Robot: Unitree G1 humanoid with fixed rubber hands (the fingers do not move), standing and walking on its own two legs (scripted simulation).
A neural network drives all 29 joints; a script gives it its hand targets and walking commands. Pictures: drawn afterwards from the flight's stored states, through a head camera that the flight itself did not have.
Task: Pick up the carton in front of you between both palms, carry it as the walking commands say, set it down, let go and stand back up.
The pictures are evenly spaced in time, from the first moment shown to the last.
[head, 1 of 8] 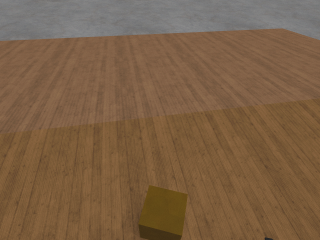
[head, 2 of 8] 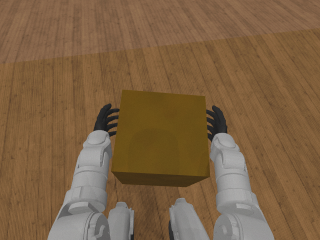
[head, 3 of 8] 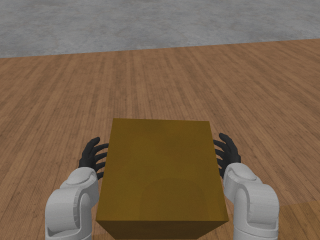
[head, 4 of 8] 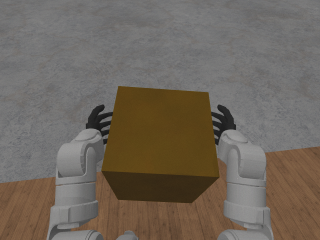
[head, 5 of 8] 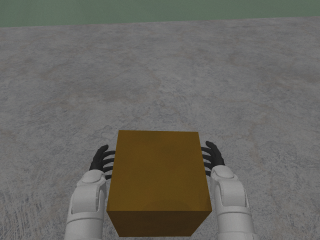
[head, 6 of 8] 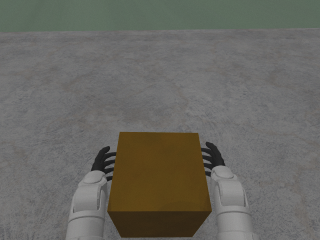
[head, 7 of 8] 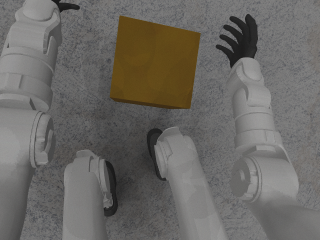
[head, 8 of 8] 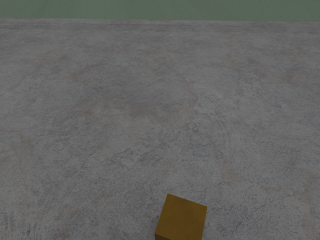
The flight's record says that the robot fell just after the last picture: no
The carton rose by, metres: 0.70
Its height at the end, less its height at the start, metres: -0.52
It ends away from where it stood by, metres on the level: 5.44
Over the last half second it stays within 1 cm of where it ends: yes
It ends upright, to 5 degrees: yes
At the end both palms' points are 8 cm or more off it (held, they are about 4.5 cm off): yes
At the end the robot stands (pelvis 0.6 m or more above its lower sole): yes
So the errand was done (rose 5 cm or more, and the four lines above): yes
